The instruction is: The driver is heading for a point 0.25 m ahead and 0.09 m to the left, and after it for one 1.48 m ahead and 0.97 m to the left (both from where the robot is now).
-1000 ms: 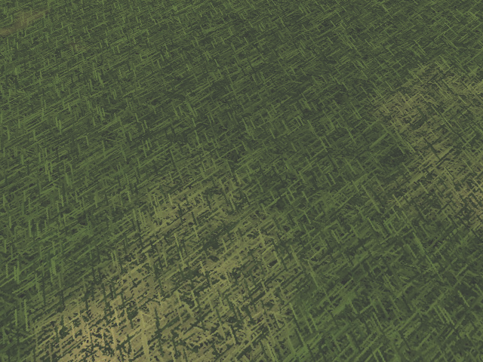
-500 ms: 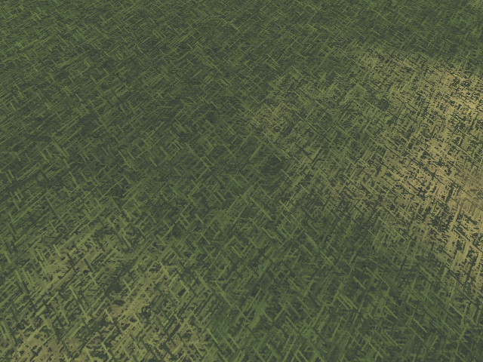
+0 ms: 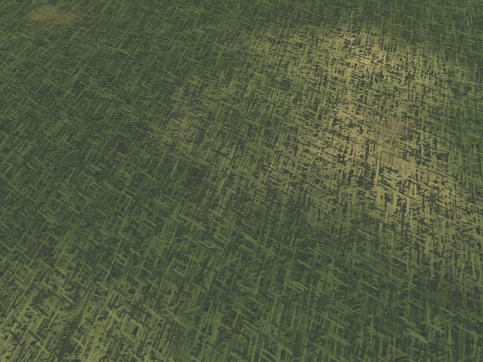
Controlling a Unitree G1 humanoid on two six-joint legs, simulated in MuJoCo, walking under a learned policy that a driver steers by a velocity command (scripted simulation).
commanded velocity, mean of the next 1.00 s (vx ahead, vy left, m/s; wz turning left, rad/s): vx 0.44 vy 0.00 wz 0.28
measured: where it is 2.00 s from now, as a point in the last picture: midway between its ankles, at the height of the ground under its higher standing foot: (136, 232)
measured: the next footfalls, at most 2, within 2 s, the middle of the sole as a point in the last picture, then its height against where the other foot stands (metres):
left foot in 0.28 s outside the picture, level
right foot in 0.78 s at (280, 342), level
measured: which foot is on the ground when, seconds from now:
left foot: up 0.00-0.26, down 0.28-0.78, up 0.80-1.00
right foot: down 0.00-0.30, up 0.32-0.76, down 0.78-1.00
